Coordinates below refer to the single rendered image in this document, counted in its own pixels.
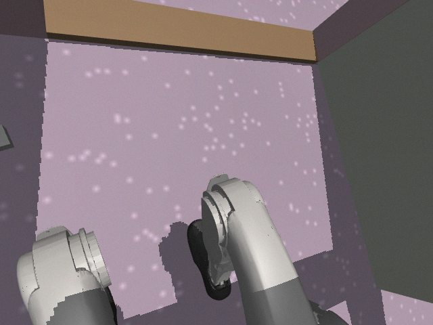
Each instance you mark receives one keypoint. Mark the left robot foot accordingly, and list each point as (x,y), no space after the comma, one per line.
(112,304)

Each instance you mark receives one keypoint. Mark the right robot hand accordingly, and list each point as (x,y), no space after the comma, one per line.
(324,317)

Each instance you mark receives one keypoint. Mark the right robot foot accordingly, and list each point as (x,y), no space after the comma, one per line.
(200,258)

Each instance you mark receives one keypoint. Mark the small box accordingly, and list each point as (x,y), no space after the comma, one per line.
(5,140)

